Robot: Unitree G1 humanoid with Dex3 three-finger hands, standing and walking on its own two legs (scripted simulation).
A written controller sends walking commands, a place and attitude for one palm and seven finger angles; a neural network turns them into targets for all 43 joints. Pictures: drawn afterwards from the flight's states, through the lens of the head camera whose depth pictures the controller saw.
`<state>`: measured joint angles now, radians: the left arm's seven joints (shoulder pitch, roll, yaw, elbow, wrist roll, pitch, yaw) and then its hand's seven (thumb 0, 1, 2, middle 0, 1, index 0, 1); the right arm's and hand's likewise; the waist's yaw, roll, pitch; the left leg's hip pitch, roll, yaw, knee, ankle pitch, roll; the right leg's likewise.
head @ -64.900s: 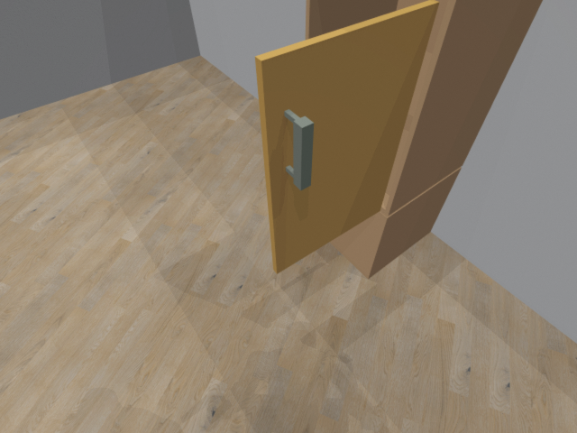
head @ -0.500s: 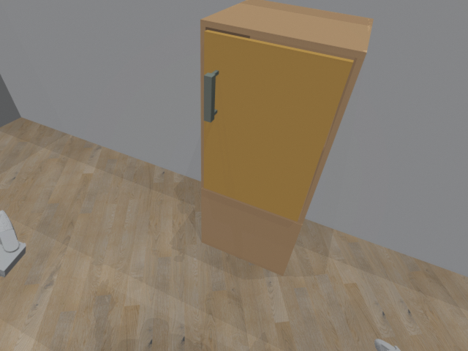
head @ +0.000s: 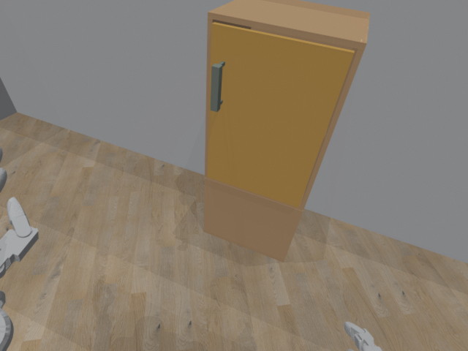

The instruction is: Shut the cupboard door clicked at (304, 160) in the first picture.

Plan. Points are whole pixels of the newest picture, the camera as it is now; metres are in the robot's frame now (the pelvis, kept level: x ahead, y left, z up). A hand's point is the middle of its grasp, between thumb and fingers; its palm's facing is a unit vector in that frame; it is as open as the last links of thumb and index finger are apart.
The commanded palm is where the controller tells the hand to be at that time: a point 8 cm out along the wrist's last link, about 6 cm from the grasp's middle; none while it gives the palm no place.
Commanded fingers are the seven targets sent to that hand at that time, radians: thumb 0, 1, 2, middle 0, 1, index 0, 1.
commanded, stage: stop stepping back and stand still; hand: left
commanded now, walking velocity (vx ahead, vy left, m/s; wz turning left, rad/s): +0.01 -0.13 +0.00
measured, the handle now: (218, 86) +0.84 +0.09 +0.09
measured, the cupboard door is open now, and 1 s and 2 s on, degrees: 0 0 0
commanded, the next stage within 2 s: let the arm hang, fingers relaxed in 0.26 s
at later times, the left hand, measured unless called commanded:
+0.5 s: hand (83, 301) +0.21 +0.27 -0.03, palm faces +0.11 -0.91 -0.40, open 7.4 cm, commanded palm none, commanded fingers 0.00 0.90 0.90 -0.20 -0.30 -0.20 -0.30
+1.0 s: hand out of the picture -0.08 +0.22 -0.16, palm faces +0.03 -0.98 -0.20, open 7.3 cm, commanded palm none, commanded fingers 0.00 0.90 0.90 -0.20 -0.30 -0.20 -0.30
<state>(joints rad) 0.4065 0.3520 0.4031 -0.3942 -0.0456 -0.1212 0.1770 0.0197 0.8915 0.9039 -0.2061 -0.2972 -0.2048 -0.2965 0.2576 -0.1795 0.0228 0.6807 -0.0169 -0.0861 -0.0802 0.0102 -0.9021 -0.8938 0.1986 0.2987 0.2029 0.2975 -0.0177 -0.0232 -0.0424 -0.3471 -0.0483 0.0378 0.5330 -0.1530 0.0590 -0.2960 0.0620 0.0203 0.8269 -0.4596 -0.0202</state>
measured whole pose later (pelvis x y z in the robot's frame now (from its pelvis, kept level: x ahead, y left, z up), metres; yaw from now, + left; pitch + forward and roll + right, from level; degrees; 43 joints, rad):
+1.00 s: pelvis +0.00 +0.04 +0.01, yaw +0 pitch -2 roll -1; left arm 0.41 0.17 0.00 1.19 0.01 0.01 0.03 0.01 0.92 0.90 -0.20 -0.30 -0.20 -0.29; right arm 0.31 -0.14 0.01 1.12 -0.02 0.02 -0.04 0.00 -0.90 -0.89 0.20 0.30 0.20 0.30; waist 0.00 0.01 0.03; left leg -0.23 -0.06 0.02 0.38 -0.12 0.07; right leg -0.11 0.01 -0.05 0.38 -0.24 -0.01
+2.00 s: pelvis +0.02 +0.02 +0.01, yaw +0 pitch -2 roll +0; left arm 0.32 0.14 0.00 1.16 0.01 -0.01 0.03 0.01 0.91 0.90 -0.20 -0.30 -0.20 -0.29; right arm 0.28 -0.15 0.01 1.14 -0.02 0.00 -0.04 0.00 -0.91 -0.89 0.20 0.30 0.20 0.30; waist -0.01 0.00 0.04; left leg -0.21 -0.04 0.01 0.39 -0.15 0.04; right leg -0.08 0.03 -0.05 0.37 -0.26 -0.04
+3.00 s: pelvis +0.05 +0.01 +0.01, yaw +0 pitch -1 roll +1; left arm 0.32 0.14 0.01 1.15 0.01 -0.01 0.04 0.01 0.91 0.90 -0.20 -0.30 -0.20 -0.29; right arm 0.27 -0.15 0.02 1.15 -0.02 0.00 -0.05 0.00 -0.91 -0.89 0.20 0.30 0.20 0.30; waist -0.01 -0.01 0.04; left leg -0.17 -0.04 0.01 0.39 -0.20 0.03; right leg -0.02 0.03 -0.05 0.34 -0.30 -0.05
